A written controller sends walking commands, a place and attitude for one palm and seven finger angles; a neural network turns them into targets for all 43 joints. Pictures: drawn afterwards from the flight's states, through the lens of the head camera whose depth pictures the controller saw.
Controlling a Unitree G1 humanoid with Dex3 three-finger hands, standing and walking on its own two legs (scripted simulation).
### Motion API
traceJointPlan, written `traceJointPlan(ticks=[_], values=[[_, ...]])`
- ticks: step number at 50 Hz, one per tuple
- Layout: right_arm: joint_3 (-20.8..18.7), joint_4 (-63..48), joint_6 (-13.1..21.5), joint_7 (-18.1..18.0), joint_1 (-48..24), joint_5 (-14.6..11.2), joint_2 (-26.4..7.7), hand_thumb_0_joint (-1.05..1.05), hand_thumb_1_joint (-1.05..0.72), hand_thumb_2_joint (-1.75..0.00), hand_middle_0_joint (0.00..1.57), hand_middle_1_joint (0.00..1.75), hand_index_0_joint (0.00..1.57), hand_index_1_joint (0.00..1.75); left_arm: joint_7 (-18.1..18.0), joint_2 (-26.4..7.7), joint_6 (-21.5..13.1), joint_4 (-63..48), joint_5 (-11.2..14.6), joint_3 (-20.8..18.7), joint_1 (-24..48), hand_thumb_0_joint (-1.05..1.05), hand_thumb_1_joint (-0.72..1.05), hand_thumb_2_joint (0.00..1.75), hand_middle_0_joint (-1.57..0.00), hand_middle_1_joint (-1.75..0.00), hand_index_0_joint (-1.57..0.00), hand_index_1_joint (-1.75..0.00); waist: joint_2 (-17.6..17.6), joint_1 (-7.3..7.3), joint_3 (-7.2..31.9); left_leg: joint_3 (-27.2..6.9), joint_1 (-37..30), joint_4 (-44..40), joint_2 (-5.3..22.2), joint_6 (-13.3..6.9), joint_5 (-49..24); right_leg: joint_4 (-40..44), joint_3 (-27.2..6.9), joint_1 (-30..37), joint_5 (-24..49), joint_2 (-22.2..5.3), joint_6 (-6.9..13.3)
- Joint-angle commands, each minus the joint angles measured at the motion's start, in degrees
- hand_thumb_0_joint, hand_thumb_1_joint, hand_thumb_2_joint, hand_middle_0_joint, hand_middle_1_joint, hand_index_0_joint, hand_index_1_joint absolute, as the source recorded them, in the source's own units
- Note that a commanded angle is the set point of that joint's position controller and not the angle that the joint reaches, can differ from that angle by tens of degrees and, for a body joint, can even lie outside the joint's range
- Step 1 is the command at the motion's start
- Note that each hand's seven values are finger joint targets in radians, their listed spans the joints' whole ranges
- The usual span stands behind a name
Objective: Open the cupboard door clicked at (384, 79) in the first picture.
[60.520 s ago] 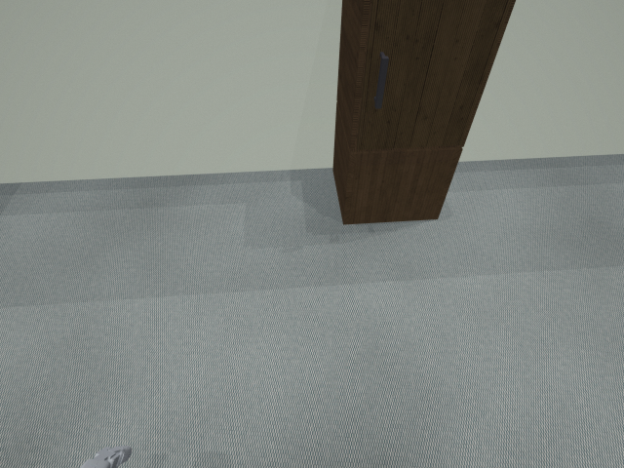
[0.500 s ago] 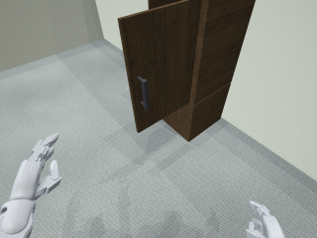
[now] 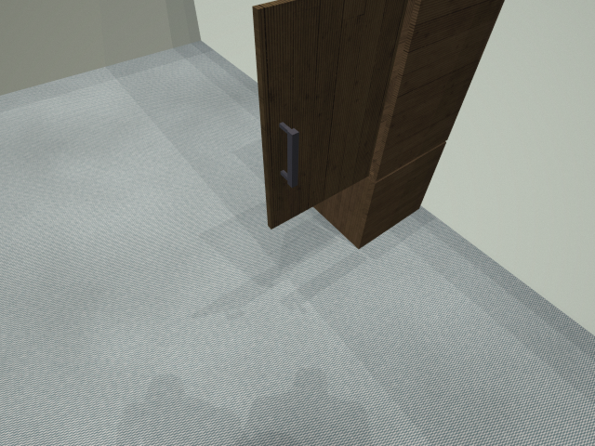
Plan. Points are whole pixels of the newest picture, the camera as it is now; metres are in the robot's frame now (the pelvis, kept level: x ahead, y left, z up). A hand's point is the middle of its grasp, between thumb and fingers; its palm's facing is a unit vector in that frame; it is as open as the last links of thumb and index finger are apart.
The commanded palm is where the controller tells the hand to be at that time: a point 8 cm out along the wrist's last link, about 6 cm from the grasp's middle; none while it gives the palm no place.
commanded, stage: let the arm hang, fingers relaxed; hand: left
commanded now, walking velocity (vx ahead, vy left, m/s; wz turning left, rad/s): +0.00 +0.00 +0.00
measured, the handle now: (288, 155) +0.74 +0.08 -0.08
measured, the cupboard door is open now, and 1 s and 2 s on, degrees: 89 89 89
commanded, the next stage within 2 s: look to check the result in 0.50 s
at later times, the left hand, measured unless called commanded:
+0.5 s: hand out of the picture +0.08 +0.19 -0.17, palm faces -0.02 -0.98 -0.20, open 7.4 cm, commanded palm none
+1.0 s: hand out of the picture +0.09 +0.22 -0.17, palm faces -0.02 -0.97 -0.26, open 7.4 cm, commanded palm none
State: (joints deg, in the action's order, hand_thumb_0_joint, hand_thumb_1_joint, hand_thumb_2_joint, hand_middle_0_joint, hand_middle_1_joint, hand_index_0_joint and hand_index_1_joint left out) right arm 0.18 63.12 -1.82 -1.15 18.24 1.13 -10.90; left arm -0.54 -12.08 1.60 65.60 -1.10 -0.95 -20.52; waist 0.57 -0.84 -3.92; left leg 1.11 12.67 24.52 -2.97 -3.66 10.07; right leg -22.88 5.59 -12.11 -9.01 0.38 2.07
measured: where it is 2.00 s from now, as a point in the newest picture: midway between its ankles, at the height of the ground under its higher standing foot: outside the picture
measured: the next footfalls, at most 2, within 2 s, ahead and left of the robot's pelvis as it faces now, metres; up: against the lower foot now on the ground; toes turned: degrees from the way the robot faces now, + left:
none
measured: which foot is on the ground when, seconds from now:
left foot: down 0.00-1.00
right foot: down 0.00-1.00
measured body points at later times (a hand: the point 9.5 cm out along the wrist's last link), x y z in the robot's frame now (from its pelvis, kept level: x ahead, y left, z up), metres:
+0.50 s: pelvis +0.03 +0.01 +0.00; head +0.04 +0.01 +0.45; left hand +0.09 +0.24 -0.15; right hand +0.05 -0.24 -0.15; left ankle +0.04 +0.08 -0.74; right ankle +0.04 -0.10 -0.74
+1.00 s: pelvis +0.06 +0.01 +0.01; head +0.08 +0.01 +0.45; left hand +0.09 +0.27 -0.15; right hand +0.09 -0.25 -0.15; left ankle +0.04 +0.08 -0.74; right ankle +0.04 -0.10 -0.74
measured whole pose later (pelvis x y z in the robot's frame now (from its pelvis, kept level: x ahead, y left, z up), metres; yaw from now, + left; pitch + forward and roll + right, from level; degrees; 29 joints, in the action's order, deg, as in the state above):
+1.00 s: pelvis +0.06 +0.01 +0.01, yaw -1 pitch -1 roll +0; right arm 0.3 66.3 0.7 -1.4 10.1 0.9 -13.3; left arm -1.0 -13.7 -0.4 66.3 -0.7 -0.5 -10.6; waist 0.4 0.0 -2.9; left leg 2.0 4.9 18.0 -4.0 -4.3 12.0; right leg -19.3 4.0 -6.0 -12.0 -0.2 0.8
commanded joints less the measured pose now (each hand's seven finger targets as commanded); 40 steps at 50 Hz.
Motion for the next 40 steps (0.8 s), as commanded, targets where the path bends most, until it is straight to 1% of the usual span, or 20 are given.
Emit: traceJointPlan(ticks=[1,3,5,6,7,8,9,10,12,14,15,17,20,24,28,29,32,34,36,40], values=[[-1.73,-2.25,1.83,-0.73,0.08,0.0,-8.18,0.0,-0.9,-0.9,0.2,0.3,0.2,0.3,-0.88,-6.11,-2.01,-2.44,0.16,-0.79,1.99,0.0,0.9,0.9,-0.2,-0.3,-0.2,-0.3,-1.46,0.98,-1.77,-10.56,5.21,-10.13,8.97,-0.07,14.19,5.31,-9.13,0.09,-10.47,-5.83,1.16],[-1.88,-1.88,1.92,-0.74,0.12,0.03,-8.46,0.0,-0.9,-0.9,0.2,0.3,0.2,0.3,-0.95,-6.14,-1.99,-2.06,0.07,-0.83,1.91,0.0,0.9,0.9,-0.2,-0.3,-0.2,-0.3,-2.04,1.04,-2.03,-10.81,4.93,-10.66,9.21,-0.2,14.92,5.27,-9.32,-0.52,-10.8,-5.73,1.02],[-1.84,-1.51,2.07,-0.64,-0.45,0.05,-8.39,0.0,-0.9,-0.9,0.2,0.3,0.2,0.3,-1.01,-6.35,-1.98,-1.89,0.05,-0.84,1.95,0.0,0.9,0.9,-0.2,-0.3,-0.2,-0.3,-1.6,0.82,-1.21,-10.81,4.6,-10.85,9.32,-0.29,14.54,4.82,-9.1,0.05,-9.81,-5.8,0.85],[-1.86,-1.4,2.19,-0.62,-0.72,0.03,-8.2,0.0,-0.9,-0.9,0.2,0.3,0.2,0.3,-1.03,-6.3,-2.04,-1.78,0.03,-0.8,2.12,0.0,0.9,0.9,-0.2,-0.3,-0.2,-0.3,-2.31,0.85,-1.06,-10.88,4.3,-11.02,9.31,-0.27,13.8,4.64,-9.13,0.18,-8.98,-5.84,0.81],[-1.83,-1.29,2.26,-0.61,-0.88,0.07,-8.36,0.0,-0.9,-0.9,0.2,0.3,0.2,0.3,-1.04,-6.22,-2.09,-1.86,0.03,-0.78,2.5,0.0,0.9,0.9,-0.2,-0.3,-0.2,-0.3,-2.0,0.86,-1.49,-10.74,4.45,-11.12,9.35,-0.15,13.38,4.53,-9.13,0.16,-8.35,-5.79,0.71],[-1.82,-1.16,2.36,-0.57,-1.25,0.03,-8.31,0.0,-0.9,-0.9,0.2,0.3,0.2,0.3,-1.05,-6.46,-2.19,-1.84,0.05,-0.79,2.64,0.0,0.9,0.9,-0.2,-0.3,-0.2,-0.3,-2.49,0.74,-0.86,-10.56,3.99,-11.01,9.28,-0.15,12.46,4.66,-9.2,0.52,-7.95,-5.99,0.74],[-1.79,-1.12,2.45,-0.53,-1.76,-0.06,-8.6,0.0,-0.9,-0.9,0.2,0.3,0.2,0.3,-1.09,-6.63,-2.27,-1.89,0.0,-0.78,2.62,0.0,0.9,0.9,-0.2,-0.3,-0.2,-0.3,-1.61,0.65,-1.06,-10.21,3.53,-10.83,9.17,-0.06,11.47,4.51,-9.32,0.25,-7.34,-5.91,0.76],[-1.74,-0.91,2.55,-0.5,-1.95,0.05,-7.95,0.0,-0.9,-0.9,0.2,0.3,0.2,0.3,-1.12,-6.48,-2.28,-1.83,0.03,-0.74,3.2,0.0,0.9,0.9,-0.2,-0.3,-0.2,-0.3,-1.51,0.76,-0.86,-10.35,3.37,-11.26,9.28,0.03,10.83,4.31,-9.19,0.46,-6.5,-6.1,0.7],[-1.6,-0.61,2.73,-0.45,-2.67,0.02,-7.98,0.0,-0.9,-0.9,0.2,0.3,0.2,0.3,-1.14,-6.54,-2.41,-1.89,0.08,-0.59,3.92,0.0,0.9,0.9,-0.2,-0.3,-0.2,-0.3,-0.61,0.75,-0.69,-10.02,2.73,-11.38,9.24,0.29,8.79,4.18,-9.12,1.04,-4.61,-6.2,0.54],[-1.62,-0.6,3.0,-0.44,-3.3,-0.12,-8.39,0.0,-0.9,-0.9,0.2,0.3,0.2,0.3,-1.17,-7.09,-2.65,-2.07,0.02,-0.73,3.97,0.0,0.9,0.9,-0.2,-0.3,-0.2,-0.3,-1.02,0.39,-0.03,-9.37,1.48,-10.49,9.1,0.25,5.2,4.37,-9.14,1.66,-2.66,-6.37,0.52],[-1.54,-0.29,3.02,-0.4,-3.46,-0.03,-7.91,0.0,-0.9,-0.9,0.2,0.3,0.2,0.3,-1.18,-6.98,-2.65,-2.06,0.09,-0.66,4.82,0.0,0.9,0.9,-0.2,-0.3,-0.2,-0.3,-0.82,0.74,0.12,-9.11,1.31,-10.49,9.04,0.44,4.3,4.52,-9.07,2.04,-2.45,-6.58,0.47],[-1.37,0.0,3.18,-0.4,-3.9,-0.03,-7.96,0.0,-0.9,-0.9,0.2,0.3,0.2,0.3,-1.16,-7.16,-2.77,-2.19,0.16,-0.66,5.52,0.0,0.9,0.9,-0.2,-0.3,-0.2,-0.3,-1.13,0.68,-0.01,-8.72,0.58,-10.36,8.85,0.58,1.88,4.69,-9.21,2.25,-1.48,-6.76,0.45],[-1.4,0.15,3.46,-0.45,-4.34,-0.05,-8.32,0.0,-0.9,-0.9,0.2,0.3,0.2,0.3,-1.19,-7.58,-3.04,-2.34,0.25,-0.83,6.38,0.0,0.9,0.9,-0.2,-0.3,-0.2,-0.3,-0.16,0.74,1.9,-8.02,-1.4,-9.39,8.85,0.74,-2.83,4.88,-9.14,3.6,0.82,-7.12,0.52],[-1.43,0.42,3.66,-0.58,-5.08,-0.17,-9.11,0.0,-0.9,-0.9,0.2,0.3,0.2,0.3,-1.19,-8.23,-3.28,-2.56,0.35,-1.04,7.34,0.0,0.9,0.9,-0.2,-0.3,-0.2,-0.3,0.19,0.67,2.87,-7.82,-3.08,-8.77,8.88,0.9,-6.98,5.02,-9.11,4.9,3.48,-7.09,0.6],[-1.32,0.85,3.63,-0.68,-5.19,-0.04,-9.24,0.0,-0.9,-0.9,0.2,0.3,0.2,0.3,-1.16,-8.16,-3.11,-2.4,0.45,-0.96,8.3,0.0,0.9,0.9,-0.2,-0.3,-0.2,-0.3,1.38,0.91,2.42,-7.72,-3.52,-9.47,9.0,1.3,-7.37,5.24,-8.82,5.4,3.3,-7.13,0.54],[-1.37,0.72,3.65,-0.72,-5.54,-0.19,-9.72,0.0,-0.9,-0.9,0.2,0.3,0.2,0.3,-1.16,-8.52,-3.2,-2.45,0.39,-1.1,8.08,0.0,0.9,0.9,-0.2,-0.3,-0.2,-0.3,0.0,0.66,2.5,-7.86,-4.12,-9.11,9.05,1.09,-8.27,5.37,-8.84,5.26,3.99,-7.14,0.57],[-1.34,1.04,3.62,-0.73,-5.59,-0.13,-9.85,0.0,-0.9,-0.9,0.2,0.3,0.2,0.3,-1.15,-8.64,-3.11,-2.22,0.5,-0.93,8.72,0.0,0.9,0.9,-0.2,-0.3,-0.2,-0.3,0.42,0.9,2.48,-7.66,-4.56,-9.39,9.18,1.24,-8.89,5.47,-8.74,5.84,4.33,-7.36,0.53],[-1.43,0.78,3.61,-0.8,-5.68,-0.26,-10.29,0.0,-0.9,-0.9,0.2,0.3,0.2,0.3,-1.13,-8.76,-3.17,-2.22,0.49,-1.02,8.57,0.0,0.9,0.9,-0.2,-0.3,-0.2,-0.3,-0.46,0.81,2.96,-7.62,-5.16,-9.07,9.23,1.15,-9.49,5.59,-8.82,5.93,4.65,-7.21,0.61],[-1.28,1.16,3.55,-0.8,-5.69,-0.19,-10.22,0.0,-0.9,-0.9,0.2,0.3,0.2,0.3,-1.13,-8.95,-3.02,-2.03,0.57,-0.83,9.07,0.0,0.9,0.9,-0.2,-0.3,-0.2,-0.3,0.39,0.95,2.84,-7.78,-5.09,-9.39,9.28,1.29,-9.5,5.59,-8.72,6.37,4.42,-7.32,0.55],[-1.42,1.14,3.58,-0.82,-6.16,-0.24,-10.68,0.0,-0.9,-0.9,0.2,0.3,0.2,0.3,-1.15,-9.3,-3.12,-1.89,0.58,-0.83,8.91,0.0,0.9,0.9,-0.2,-0.3,-0.2,-0.3,-1.07,0.94,3.64,-7.68,-6.43,-9.02,9.36,1.13,-11.1,5.65,-8.53,6.61,5.81,-7.55,0.58]])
